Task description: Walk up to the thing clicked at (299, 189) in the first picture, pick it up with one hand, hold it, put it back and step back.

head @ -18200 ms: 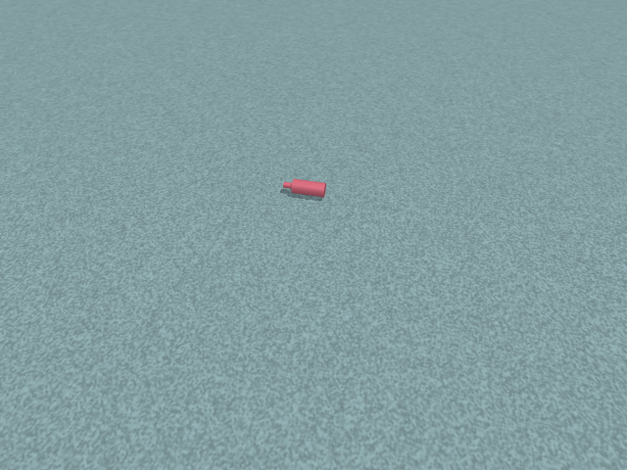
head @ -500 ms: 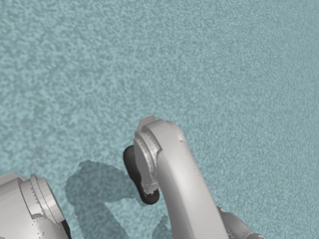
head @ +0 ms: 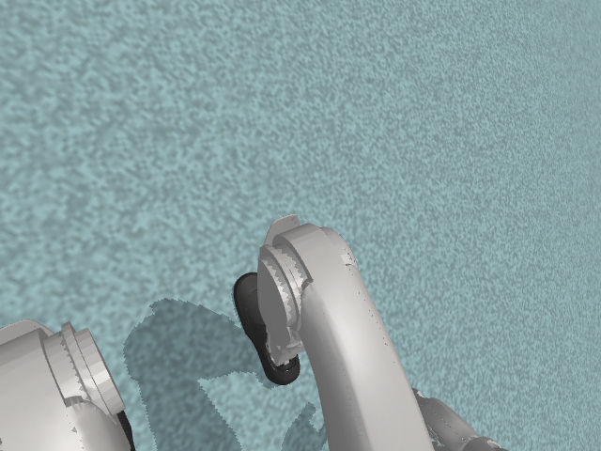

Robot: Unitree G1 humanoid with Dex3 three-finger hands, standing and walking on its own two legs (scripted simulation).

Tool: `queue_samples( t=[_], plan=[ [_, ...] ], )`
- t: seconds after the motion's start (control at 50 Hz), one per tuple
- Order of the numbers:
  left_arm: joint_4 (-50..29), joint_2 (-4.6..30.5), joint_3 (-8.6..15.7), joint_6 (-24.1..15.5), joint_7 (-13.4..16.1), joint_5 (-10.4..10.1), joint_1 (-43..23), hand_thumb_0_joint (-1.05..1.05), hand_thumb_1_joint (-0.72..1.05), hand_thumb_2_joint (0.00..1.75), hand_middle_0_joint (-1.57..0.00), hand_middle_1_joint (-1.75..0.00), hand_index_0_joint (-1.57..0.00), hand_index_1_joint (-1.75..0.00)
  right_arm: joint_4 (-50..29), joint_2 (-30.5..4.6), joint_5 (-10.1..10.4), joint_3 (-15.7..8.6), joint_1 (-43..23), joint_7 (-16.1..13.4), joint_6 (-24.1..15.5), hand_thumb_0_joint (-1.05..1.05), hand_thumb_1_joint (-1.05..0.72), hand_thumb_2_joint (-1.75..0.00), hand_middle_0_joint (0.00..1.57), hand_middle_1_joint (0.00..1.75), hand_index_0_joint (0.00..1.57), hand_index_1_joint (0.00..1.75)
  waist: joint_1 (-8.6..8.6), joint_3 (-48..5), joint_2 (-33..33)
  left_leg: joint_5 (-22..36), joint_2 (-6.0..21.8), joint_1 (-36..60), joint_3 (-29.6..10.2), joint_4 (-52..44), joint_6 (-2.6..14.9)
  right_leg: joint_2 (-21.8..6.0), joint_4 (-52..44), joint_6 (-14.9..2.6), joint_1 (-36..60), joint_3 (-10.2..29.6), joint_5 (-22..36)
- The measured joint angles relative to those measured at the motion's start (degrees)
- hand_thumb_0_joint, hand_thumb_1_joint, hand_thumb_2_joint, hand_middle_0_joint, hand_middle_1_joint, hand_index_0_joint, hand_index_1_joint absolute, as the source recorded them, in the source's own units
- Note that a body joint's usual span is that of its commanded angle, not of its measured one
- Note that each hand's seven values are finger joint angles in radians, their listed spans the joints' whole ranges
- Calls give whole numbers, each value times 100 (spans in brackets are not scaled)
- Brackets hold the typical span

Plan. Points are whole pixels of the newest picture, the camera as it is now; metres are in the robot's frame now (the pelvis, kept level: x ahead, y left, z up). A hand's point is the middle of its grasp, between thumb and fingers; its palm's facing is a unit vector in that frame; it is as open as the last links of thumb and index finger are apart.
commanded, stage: close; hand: left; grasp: from above
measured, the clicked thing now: out of the picture +0.50 +0.34 -0.27
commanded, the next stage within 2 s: settle in 1.34 s
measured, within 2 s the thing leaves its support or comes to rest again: leaves its support in 1.72 s
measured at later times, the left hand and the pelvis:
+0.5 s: hand out of the picture +0.48 +0.32 -0.24, palm faces -0.47 -0.10 -0.88, open 13.1 cm; pelvis +0.00 +0.00 +0.00, yaw +0 degrees
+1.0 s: hand out of the picture +0.48 +0.33 -0.23, palm faces -0.45 -0.09 -0.89, open 10.5 cm; pelvis +0.00 +0.00 +0.00, yaw +0 degrees
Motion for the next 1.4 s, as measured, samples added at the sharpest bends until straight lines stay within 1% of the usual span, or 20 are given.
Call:
queue_samples(
  t=[0.14,0.2,0.28,0.3,0.36,0.42,0.46,0.58,0.68,0.76,0.86,0.96,1.02,1.12,1.2,1.3,1.4],
  plan=[
    [20,-6,-93,-72,72,33,-54,0,-42,102,-22,-80,-15,-87,53,40,-30,91,-56,20,-39,0,-89,-89,20,30,20,30,-15,-11,-34,-2,-7,26,-21,23,-27,-6,31,45,10,-5,5],
    [49,-2,-96,-40,125,51,-87,0,-40,100,-23,-79,-16,-85,54,69,-20,83,-57,14,-70,0,-89,-89,20,30,20,30,-39,-22,-32,3,-1,13,-18,27,-35,-1,41,55,-15,2,15],
    [161,31,-100,52,171,8,-127,0,-39,97,-24,-77,-17,-83,40,66,-3,85,-80,-5,-95,0,-89,-89,20,30,20,30,-75,14,11,20,10,-25,-8,11,-16,4,18,85,-47,7,31],
    [118,33,-82,78,155,9,-109,0,-38,97,-24,-77,-18,-83,28,67,1,69,-75,-12,-102,0,-89,-89,20,30,20,30,-80,34,16,26,14,-32,4,2,-6,5,10,102,-53,16,38],
    [-17,-20,19,125,143,-19,-87,0,-37,95,-26,-75,-19,-82,20,40,16,3,-5,-23,-134,0,-89,-89,20,30,20,30,-46,55,46,31,25,-56,32,-19,2,2,0,75,-85,32,50],
    [2,6,93,170,99,-95,-47,0,-35,93,-27,-73,-21,-80,37,-6,27,41,-2,-2,-93,0,-89,-89,20,30,20,30,-70,62,55,27,22,-61,24,-20,-3,-7,-3,84,-87,25,46],
    [-30,9,96,196,29,-122,-16,0,-34,92,-28,-72,-22,-79,17,-12,37,23,35,-13,-76,0,-89,-89,20,30,20,30,-73,72,41,24,22,-52,26,-23,-5,-11,0,89,-82,27,39],
    [-214,9,189,126,-113,-154,92,0,-28,89,-32,-70,-26,-76,-13,-76,51,-36,103,-39,-9,0,-89,-89,20,30,20,30,-10,85,49,10,17,-39,4,-34,-18,-25,-18,41,-64,-1,26],
    [-266,20,160,18,-175,-134,101,0,-21,86,-36,-69,-31,-75,-25,-98,36,-68,94,-47,48,0,-89,-89,20,30,20,30,28,64,43,1,4,-18,-3,-47,-21,-44,-30,23,-32,-14,8],
    [-224,47,67,-57,-177,-103,55,0,-15,85,-40,-69,-35,-74,-15,-81,17,-48,28,-48,70,0,-89,-89,20,30,20,30,34,66,-3,-9,1,16,-12,-36,-15,-46,-28,53,9,-19,0],
    [-161,39,22,-106,-77,-19,-9,0,-7,81,-44,-69,-41,-72,-13,-51,-11,-50,-19,-43,44,0,-89,-89,20,30,20,30,34,30,-17,-16,6,14,-13,-20,-4,-45,-25,21,17,-27,-3],
    [-179,11,52,-98,5,74,3,0,0,77,-47,-68,-45,-70,-26,10,-4,-40,-4,-17,35,0,-89,-89,20,30,20,30,28,-9,-3,-11,1,6,-8,-23,-8,-55,-23,14,9,-25,4],
    [-93,7,34,-38,65,56,-16,0,3,74,-49,-68,-47,-69,-18,35,0,-16,1,7,29,0,-89,-89,20,30,20,30,6,-41,7,4,-4,-3,4,-29,-9,-61,-16,36,-4,-12,9],
    [24,26,24,62,78,-20,-29,0,9,71,-51,-67,-50,-67,-12,47,12,-6,-8,-10,-20,0,-89,-89,20,30,20,30,-23,-7,31,43,7,-32,28,-37,11,-54,-22,53,-30,7,38],
    [-65,16,26,97,1,-61,-23,0,12,68,-54,-66,-53,-65,-10,25,17,-9,3,-27,-33,0,-89,-89,20,30,20,30,-13,44,49,66,24,-54,50,-46,31,-43,-34,49,-52,20,66],
    [-129,38,62,72,-101,-97,-2,0,13,64,-57,-64,-56,-62,-2,-8,23,21,24,-42,3,0,-90,-89,20,30,20,30,-20,70,59,66,17,-49,50,-27,38,-49,-19,83,-39,24,62],
    [-188,37,74,57,-121,-109,40,0,14,61,-59,-61,-59,-59,-20,-10,35,-2,59,-64,40,0,-90,-89,20,30,20,30,-9,59,52,62,12,-39,27,-18,35,-52,-25,65,-17,1,61]
  ],
)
